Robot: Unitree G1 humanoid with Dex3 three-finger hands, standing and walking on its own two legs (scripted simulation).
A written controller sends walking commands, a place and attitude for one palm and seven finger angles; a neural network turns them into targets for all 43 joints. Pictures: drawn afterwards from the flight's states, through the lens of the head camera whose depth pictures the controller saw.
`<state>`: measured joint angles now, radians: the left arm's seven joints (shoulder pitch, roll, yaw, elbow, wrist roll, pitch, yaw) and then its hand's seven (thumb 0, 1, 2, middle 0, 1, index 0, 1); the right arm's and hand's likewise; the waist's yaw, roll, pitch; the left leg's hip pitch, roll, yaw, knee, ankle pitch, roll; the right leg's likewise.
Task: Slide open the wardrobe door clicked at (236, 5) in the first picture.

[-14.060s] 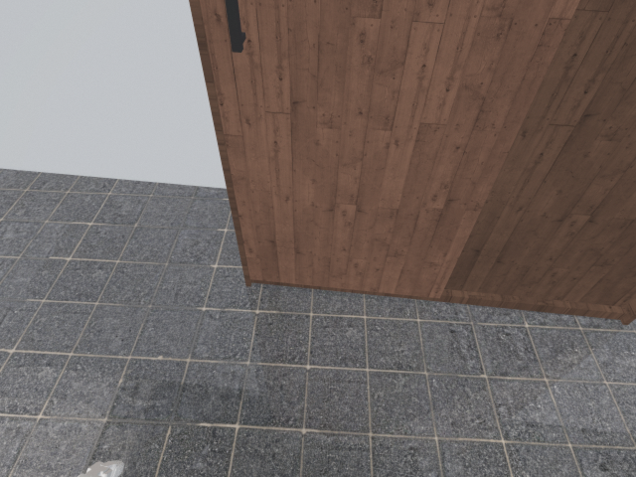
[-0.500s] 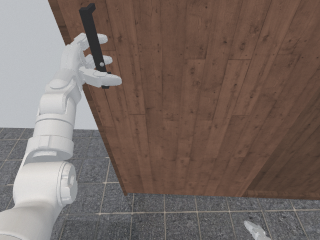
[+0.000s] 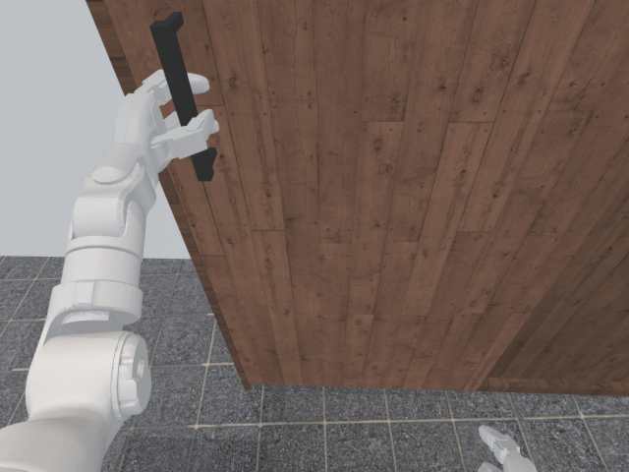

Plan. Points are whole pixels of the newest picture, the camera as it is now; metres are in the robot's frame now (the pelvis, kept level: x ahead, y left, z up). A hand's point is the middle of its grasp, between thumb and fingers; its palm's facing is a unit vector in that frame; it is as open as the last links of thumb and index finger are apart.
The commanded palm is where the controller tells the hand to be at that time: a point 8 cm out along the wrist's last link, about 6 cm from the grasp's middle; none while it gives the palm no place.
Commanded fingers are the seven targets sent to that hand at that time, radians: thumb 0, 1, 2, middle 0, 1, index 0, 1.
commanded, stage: grip the handle and tug to test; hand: left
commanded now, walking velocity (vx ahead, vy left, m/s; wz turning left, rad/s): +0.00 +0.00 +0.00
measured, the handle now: (191, 104) +0.50 +0.18 +0.24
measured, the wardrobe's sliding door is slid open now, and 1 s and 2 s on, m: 0.00 0.00 0.01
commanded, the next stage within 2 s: tug the door sideways, standing still in 0.76 s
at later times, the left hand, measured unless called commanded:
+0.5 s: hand (198, 132) +0.43 +0.16 +0.24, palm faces +0.02 -1.00 -0.02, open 5.9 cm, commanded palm +0.39 +0.21 +0.24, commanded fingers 0.00 0.90 0.90 -0.45 -1.40 -0.45 -1.40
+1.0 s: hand (200, 134) +0.43 +0.15 +0.24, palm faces +0.01 -1.00 -0.02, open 6.1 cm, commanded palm +0.41 +0.19 +0.24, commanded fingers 0.00 0.90 0.90 -0.45 -1.40 -0.45 -1.40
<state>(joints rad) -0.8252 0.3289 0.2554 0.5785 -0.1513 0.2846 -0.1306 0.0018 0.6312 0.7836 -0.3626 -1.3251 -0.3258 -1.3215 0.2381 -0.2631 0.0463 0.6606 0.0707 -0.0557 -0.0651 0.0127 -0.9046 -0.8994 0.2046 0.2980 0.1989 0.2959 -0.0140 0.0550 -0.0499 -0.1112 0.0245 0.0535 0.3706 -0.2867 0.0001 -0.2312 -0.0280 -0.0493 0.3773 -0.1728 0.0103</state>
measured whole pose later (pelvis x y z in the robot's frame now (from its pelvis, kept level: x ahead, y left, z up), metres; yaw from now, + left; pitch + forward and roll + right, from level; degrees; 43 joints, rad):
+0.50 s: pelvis +0.01 +0.00 +0.00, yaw -1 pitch +2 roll -1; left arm -0.76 0.31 0.26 0.46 -0.15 0.34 -0.11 0.01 0.76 0.81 -0.33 -1.34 -0.29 -1.34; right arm 0.22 -0.25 0.05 0.64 0.07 -0.01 -0.06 0.01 -0.90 -0.90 0.20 0.30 0.20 0.30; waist -0.02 0.06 -0.06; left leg -0.09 0.03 0.06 0.36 -0.30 0.00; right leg -0.22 -0.03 -0.04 0.37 -0.18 0.01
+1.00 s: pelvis +0.05 +0.00 +0.00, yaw -3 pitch +3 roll -1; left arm -0.53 0.27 0.28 0.05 -0.19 0.49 -0.12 0.00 0.77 0.83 -0.32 -1.36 -0.23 -1.30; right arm 0.18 -0.27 0.03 0.63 0.07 -0.01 -0.04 0.01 -0.91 -0.90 0.20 0.30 0.20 0.30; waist 0.03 0.07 -0.08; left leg -0.06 0.02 0.04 0.39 -0.32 0.00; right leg -0.19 -0.02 -0.02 0.38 -0.24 0.01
